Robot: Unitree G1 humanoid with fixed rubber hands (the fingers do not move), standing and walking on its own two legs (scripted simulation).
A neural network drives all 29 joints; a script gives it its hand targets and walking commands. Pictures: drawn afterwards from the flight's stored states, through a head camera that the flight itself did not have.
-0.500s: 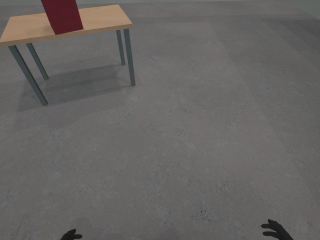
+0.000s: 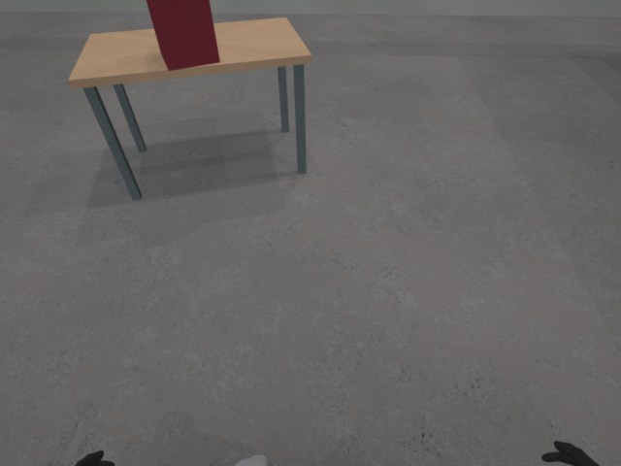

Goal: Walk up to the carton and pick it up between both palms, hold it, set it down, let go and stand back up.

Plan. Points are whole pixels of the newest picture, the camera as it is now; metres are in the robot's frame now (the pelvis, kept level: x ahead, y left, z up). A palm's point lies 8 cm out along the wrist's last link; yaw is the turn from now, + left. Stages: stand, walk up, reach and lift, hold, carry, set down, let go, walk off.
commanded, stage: walk up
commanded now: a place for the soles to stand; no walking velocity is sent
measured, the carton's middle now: (182, 25) +1.70 +0.53 +0.00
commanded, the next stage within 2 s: none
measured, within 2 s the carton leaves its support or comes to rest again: neither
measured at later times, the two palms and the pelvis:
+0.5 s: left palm (49, 392) +0.26 +0.41 -0.07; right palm (509, 407) +0.24 -0.27 -0.09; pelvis +0.17 +0.06 -0.01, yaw +3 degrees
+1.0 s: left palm (36, 312) +0.40 +0.50 -0.09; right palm (412, 281) +0.46 -0.17 -0.08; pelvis +0.35 +0.15 -0.01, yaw +8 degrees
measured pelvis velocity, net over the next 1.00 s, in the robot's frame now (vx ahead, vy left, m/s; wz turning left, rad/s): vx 0.35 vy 0.15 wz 0.14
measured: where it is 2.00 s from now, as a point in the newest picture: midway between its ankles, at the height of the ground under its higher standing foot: (250, 338)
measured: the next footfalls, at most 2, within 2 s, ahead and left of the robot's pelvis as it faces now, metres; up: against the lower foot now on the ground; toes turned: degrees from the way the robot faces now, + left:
left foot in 0.10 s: +0.16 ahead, +0.19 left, +0.00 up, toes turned +3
right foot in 0.42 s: +0.26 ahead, -0.07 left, +0.00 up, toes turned -4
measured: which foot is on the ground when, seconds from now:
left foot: up 0.00-0.08, down 0.10-0.46, up 0.48-0.78, down 0.80-1.00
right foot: down 0.00-0.10, up 0.12-0.40, down 0.42-0.82, up 0.84-1.00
